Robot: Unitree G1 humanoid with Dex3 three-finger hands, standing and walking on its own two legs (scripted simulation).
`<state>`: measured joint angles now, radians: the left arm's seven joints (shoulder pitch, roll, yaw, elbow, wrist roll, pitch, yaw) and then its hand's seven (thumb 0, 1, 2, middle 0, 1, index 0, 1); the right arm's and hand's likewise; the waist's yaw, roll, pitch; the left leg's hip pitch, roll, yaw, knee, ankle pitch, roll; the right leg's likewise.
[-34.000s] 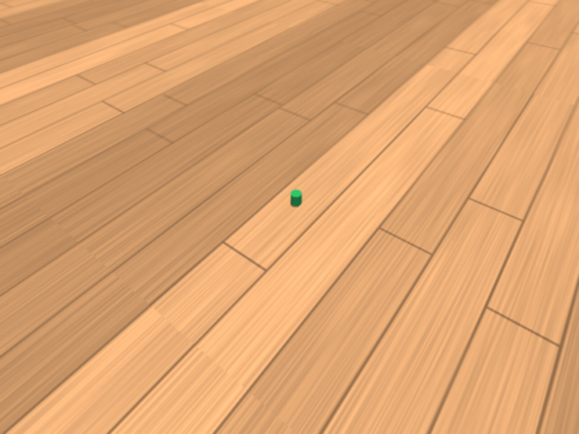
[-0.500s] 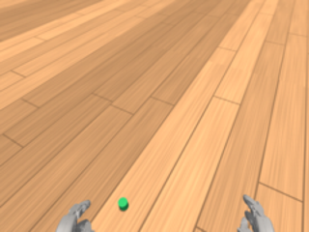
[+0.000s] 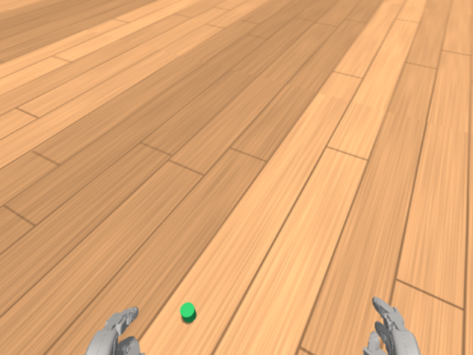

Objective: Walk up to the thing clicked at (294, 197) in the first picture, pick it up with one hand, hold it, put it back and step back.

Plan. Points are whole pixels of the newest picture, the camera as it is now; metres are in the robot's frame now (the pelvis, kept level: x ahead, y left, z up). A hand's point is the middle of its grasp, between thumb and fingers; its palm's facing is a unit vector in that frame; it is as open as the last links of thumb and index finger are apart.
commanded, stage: home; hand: left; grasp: from above
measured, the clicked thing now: (188, 312) +0.44 +0.21 -0.68
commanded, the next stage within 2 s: stand in 0.62 s
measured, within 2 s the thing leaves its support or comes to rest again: neither
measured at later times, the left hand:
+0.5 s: hand out of the picture +0.16 +0.18 -0.05, palm faces +0.04 -0.98 -0.19, open 7.4 cm
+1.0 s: hand out of the picture +0.11 +0.23 -0.11, palm faces +0.00 -0.94 -0.34, open 7.4 cm
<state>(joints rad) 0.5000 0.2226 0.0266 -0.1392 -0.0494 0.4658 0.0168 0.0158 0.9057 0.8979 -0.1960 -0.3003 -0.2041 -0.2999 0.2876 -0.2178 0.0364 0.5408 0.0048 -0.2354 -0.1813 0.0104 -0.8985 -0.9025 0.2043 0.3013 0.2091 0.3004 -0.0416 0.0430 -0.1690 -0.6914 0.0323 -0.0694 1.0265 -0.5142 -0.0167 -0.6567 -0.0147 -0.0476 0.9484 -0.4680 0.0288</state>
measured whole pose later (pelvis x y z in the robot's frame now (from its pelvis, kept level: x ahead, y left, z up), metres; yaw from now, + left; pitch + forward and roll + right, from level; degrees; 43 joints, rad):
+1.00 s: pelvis -0.01 +0.00 +0.03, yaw +0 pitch +1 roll +0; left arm 0.23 0.30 0.04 0.68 0.05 0.07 0.03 0.01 0.90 0.90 -0.20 -0.30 -0.21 -0.30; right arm 0.19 -0.29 -0.04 0.84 -0.06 -0.03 -0.02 0.01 -0.90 -0.90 0.21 0.30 0.21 0.30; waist 0.02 -0.02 0.03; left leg -0.40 -0.01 -0.02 0.79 -0.41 0.00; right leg -0.41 -0.06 0.00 0.79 -0.40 0.04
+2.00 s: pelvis -0.01 -0.01 +0.07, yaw -1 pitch -4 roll +0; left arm 0.14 0.29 0.02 1.14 0.02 0.00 0.02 0.01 0.90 0.90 -0.20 -0.30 -0.21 -0.30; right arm 0.17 -0.31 -0.02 1.13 -0.02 0.00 -0.02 0.00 -0.90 -0.90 0.20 0.30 0.21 0.30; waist 0.00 0.01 0.07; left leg -0.10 0.02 -0.01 0.36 -0.19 -0.03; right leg -0.12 -0.03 -0.01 0.37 -0.18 0.02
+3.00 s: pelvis +0.00 -0.02 +0.07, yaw -2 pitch -2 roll +0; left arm 0.10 0.32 0.01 1.14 0.02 -0.01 0.00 0.01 0.91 0.90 -0.20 -0.30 -0.21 -0.30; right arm 0.12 -0.33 -0.01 1.14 -0.02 0.00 0.00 0.00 -0.90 -0.90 0.20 0.30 0.21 0.30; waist 0.00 0.01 0.06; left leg -0.09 0.03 0.00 0.32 -0.19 -0.03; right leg -0.12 -0.02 0.00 0.34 -0.18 0.01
